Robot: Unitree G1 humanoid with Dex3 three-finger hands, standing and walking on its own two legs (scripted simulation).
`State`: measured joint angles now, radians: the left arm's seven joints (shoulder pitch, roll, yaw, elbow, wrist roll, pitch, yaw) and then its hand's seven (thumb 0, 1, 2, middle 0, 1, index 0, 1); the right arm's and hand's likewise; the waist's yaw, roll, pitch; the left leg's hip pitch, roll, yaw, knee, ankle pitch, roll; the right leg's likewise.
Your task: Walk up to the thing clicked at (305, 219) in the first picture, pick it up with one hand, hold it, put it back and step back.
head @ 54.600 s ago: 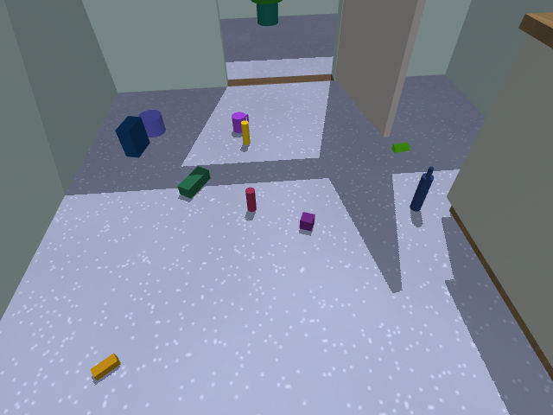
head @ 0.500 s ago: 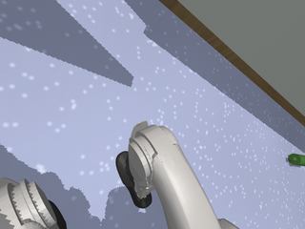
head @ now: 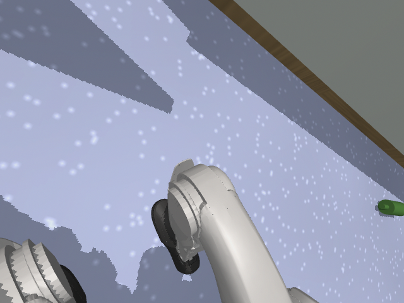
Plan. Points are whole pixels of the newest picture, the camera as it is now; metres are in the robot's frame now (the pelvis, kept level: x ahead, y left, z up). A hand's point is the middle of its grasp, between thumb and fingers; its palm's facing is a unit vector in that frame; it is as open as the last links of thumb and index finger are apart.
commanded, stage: settle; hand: left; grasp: from above
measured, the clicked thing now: out of the picture +0.47 +0.31 -0.29
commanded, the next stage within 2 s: lift in 0.96 s
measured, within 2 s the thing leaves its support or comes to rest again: leaves its support in 0.32 s
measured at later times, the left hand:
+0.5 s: hand out of the picture +0.47 +0.32 -0.22, palm faces -0.34 -0.22 -0.91, open 9.5 cm
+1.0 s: hand out of the picture +0.46 +0.32 -0.15, palm faces -0.35 -0.23 -0.91, open 9.4 cm
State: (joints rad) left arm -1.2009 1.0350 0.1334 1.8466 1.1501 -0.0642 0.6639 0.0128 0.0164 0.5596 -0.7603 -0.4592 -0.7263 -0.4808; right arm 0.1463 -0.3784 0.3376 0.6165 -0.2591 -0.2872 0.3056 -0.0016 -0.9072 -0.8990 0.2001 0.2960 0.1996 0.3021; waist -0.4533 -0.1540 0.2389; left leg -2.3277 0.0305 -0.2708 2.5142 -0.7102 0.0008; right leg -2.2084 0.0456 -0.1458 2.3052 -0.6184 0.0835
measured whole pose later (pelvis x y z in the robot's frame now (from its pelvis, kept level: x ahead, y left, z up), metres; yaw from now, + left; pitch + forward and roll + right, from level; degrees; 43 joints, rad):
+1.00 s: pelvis +0.01 -0.02 +0.01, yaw +7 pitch +34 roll -7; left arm -1.08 0.71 0.12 1.51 1.09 0.03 0.41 0.02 0.01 0.65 -0.78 -0.54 -0.75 -0.57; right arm 0.16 -0.30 0.11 0.72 -0.15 -0.12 0.25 0.00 -0.91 -0.90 0.20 0.30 0.20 0.30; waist -0.29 0.01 -0.01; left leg -2.32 0.03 -0.16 2.42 -0.70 -0.03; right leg -2.28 0.01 -0.06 2.32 -0.64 0.05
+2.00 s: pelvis +0.01 -0.02 +0.21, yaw +12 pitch +29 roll -3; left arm -0.54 0.45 -0.09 0.83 0.93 0.22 0.14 0.02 0.02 0.62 -0.78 -0.54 -0.75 -0.54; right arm 0.15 -0.24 -0.01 0.70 0.02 0.00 -0.01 0.00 -0.91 -0.89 0.20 0.30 0.20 0.30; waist -0.11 0.05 -0.19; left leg -1.66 0.04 -0.06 1.76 -0.61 -0.01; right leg -1.64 -0.02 -0.02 1.72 -0.59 0.03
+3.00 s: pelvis +0.09 +0.00 +0.43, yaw +13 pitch +9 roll +0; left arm -0.32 0.30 -0.20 0.82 0.91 0.25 0.17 0.01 0.01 0.63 -0.79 -0.53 -0.76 -0.55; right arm 0.24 -0.25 -0.04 0.78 0.03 -0.06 -0.03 0.01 -0.89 -0.89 0.20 0.30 0.20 0.30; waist -0.05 0.03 -0.06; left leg -0.55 0.04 0.01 0.77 -0.37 -0.02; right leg -0.56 -0.02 0.00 0.75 -0.35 0.02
